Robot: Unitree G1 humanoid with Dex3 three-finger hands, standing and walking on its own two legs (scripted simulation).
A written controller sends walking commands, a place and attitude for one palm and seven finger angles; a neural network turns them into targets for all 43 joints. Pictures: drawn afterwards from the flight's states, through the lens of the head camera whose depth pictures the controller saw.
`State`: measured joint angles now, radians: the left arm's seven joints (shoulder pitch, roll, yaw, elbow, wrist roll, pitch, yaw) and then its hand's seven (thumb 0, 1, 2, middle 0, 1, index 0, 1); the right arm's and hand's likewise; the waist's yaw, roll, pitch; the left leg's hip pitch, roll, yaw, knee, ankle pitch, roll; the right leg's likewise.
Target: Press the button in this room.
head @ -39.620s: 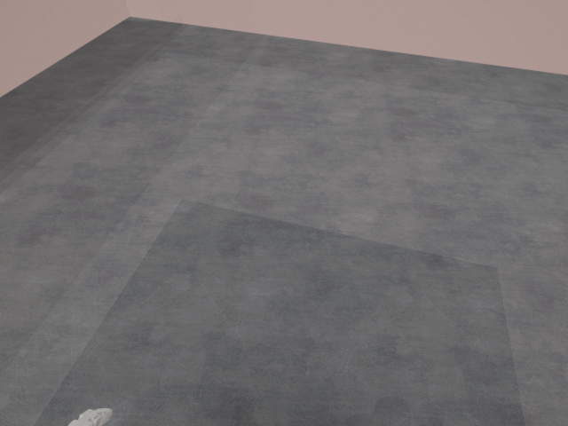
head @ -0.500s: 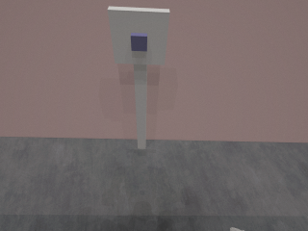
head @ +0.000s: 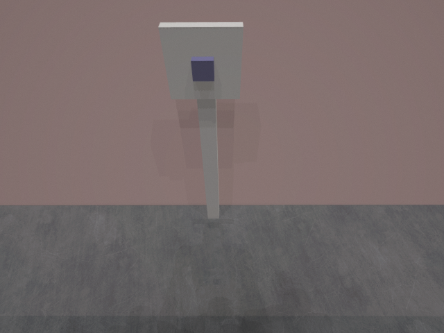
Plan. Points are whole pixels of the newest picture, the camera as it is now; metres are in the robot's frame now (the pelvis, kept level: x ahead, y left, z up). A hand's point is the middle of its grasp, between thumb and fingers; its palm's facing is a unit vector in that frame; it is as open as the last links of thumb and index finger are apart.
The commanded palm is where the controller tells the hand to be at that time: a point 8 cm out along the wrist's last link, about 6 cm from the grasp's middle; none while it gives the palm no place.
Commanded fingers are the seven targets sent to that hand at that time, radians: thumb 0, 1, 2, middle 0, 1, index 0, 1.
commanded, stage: let the arm hang, fingers relaxed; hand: left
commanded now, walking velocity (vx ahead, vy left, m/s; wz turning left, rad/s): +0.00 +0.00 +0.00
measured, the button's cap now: (203, 68) +0.74 +0.10 +0.10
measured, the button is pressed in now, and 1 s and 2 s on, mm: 0 0 0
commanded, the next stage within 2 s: stand and wait in 0.32 s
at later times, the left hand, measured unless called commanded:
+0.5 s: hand out of the picture -0.02 +0.16 -0.18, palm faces +0.06 -0.98 -0.18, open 7.4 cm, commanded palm none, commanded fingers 0.00 0.90 0.90 -0.20 -0.30 -0.20 -0.30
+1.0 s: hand out of the picture +0.02 +0.17 -0.17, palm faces +0.03 -0.98 -0.21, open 7.4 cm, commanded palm none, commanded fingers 0.00 0.90 0.90 -0.20 -0.30 -0.20 -0.30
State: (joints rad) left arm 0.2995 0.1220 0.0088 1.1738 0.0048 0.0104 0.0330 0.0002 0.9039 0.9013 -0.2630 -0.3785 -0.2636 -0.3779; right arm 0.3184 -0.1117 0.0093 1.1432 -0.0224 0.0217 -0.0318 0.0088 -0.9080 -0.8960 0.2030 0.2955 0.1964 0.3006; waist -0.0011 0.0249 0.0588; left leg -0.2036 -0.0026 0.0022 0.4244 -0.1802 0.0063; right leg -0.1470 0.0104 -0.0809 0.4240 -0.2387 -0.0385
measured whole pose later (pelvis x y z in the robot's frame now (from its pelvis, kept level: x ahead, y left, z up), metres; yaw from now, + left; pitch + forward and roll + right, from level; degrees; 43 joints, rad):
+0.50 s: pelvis +0.00 -0.01 +0.00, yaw +0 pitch -2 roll +0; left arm 0.29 0.12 0.02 1.16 0.01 0.00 0.04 0.00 0.91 0.90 -0.20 -0.30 -0.20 -0.30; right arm 0.31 -0.11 0.00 1.14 -0.02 0.01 -0.04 0.01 -0.91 -0.90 0.20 0.30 0.20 0.30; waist 0.00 0.01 0.06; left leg -0.21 0.01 0.00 0.44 -0.19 0.00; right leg -0.15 0.02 -0.08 0.43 -0.24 -0.05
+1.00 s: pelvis +0.01 -0.01 +0.00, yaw +0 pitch -2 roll +0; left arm 0.23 0.16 0.02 1.15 0.01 -0.01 0.03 0.00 0.90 0.90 -0.20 -0.30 -0.20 -0.30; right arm 0.24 -0.16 0.00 1.14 -0.02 0.01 -0.03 0.01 -0.91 -0.90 0.20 0.30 0.20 0.30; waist 0.00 0.01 0.07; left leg -0.17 0.01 0.00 0.39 -0.18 -0.01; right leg -0.11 0.03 -0.08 0.38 -0.24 -0.05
